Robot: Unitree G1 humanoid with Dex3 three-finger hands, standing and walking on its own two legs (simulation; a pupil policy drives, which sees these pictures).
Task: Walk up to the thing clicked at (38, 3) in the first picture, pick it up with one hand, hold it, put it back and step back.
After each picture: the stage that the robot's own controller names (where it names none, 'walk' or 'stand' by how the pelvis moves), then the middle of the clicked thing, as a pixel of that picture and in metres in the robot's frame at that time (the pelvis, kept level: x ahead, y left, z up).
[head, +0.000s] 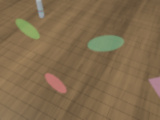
stand; (40, 8) +2.00 +0.55 -0.65
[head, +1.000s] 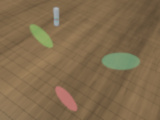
walk; (56, 17) +1.91 +0.26 -0.63
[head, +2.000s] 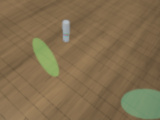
walk; (66, 31) +1.32 +0.14 -0.64
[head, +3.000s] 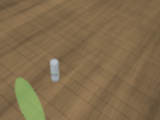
walk; (54, 70) +0.88 +0.18 -0.65
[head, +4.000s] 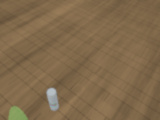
walk; (53, 99) +0.61 +0.21 -0.64
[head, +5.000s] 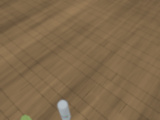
stand; (64, 111) +0.48 +0.16 -0.63
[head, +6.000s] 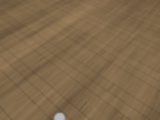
stand; out of the picture +0.43 +0.17 -0.65
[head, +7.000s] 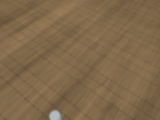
stand; out of the picture +0.40 +0.18 -0.65
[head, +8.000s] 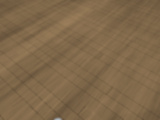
stand; out of the picture +0.39 +0.18 -0.65
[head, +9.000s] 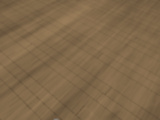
stand; out of the picture +0.37 +0.18 -0.65
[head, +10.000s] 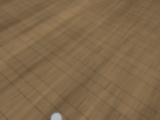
stand; out of the picture +0.39 +0.18 -0.65
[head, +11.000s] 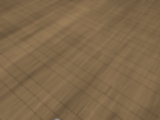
stand; out of the picture +0.39 +0.18 -0.66
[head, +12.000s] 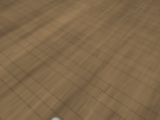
stand; out of the picture +0.38 +0.20 -0.66
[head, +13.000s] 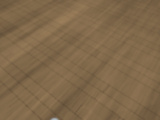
stand; out of the picture +0.38 +0.20 -0.66
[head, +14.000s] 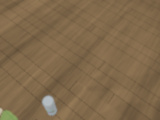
go down; (50, 106) +0.41 +0.19 -0.60
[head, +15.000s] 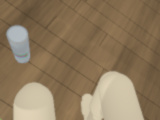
go down; (20, 47) +0.50 +0.18 -0.25
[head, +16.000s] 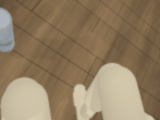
close in; (2, 34) +0.50 +0.19 -0.22
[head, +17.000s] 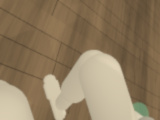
close in; out of the picture +0.50 +0.23 -0.18
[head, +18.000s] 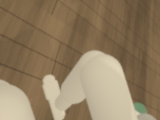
lift; out of the picture +0.48 +0.23 -0.18
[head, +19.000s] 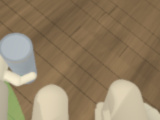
lift; (22, 64) +0.37 +0.20 -0.04
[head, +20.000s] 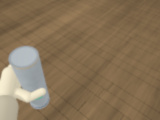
hold; (33, 82) +0.31 +0.16 +0.08
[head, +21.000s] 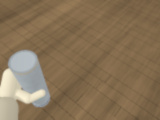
hold; (33, 83) +0.32 +0.17 +0.05
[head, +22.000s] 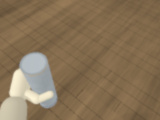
crouch; (42, 84) +0.32 +0.14 +0.03
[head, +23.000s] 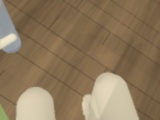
crouch; (1, 28) +0.50 +0.18 -0.05
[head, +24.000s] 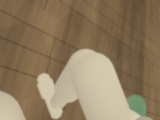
lower; out of the picture +0.50 +0.22 -0.18
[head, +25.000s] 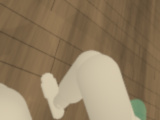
lower; out of the picture +0.49 +0.24 -0.18
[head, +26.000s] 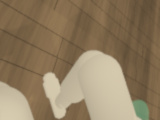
lower; out of the picture +0.49 +0.23 -0.19
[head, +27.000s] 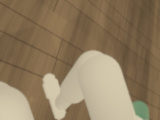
lower; out of the picture +0.48 +0.22 -0.19
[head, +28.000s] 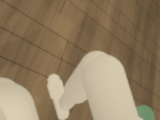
loosen; out of the picture +0.46 +0.19 -0.19
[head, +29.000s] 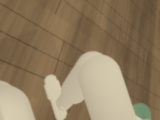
withdraw; out of the picture +0.48 +0.21 -0.19
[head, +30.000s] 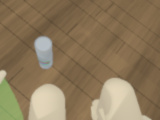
walk; (44, 55) +0.50 +0.14 -0.29
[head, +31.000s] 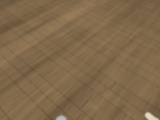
stand; out of the picture +0.39 +0.13 -0.59
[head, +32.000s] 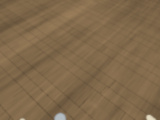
stand; out of the picture +0.40 +0.14 -0.60
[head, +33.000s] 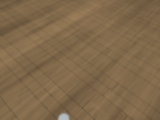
stand; out of the picture +0.41 +0.13 -0.63
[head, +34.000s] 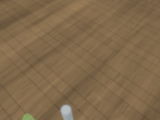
walk; (67, 115) +0.42 +0.13 -0.65
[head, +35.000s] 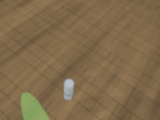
walk; (68, 90) +0.56 +0.04 -0.64
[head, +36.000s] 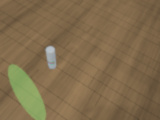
walk; (51, 58) +0.79 +0.22 -0.63
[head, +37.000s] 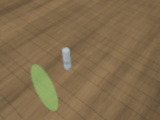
stand; (66, 59) +1.03 +0.18 -0.64
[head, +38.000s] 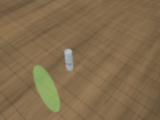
stand; (69, 60) +1.01 +0.15 -0.65
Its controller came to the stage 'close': yes
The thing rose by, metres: 0.69
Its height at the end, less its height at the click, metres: +0.00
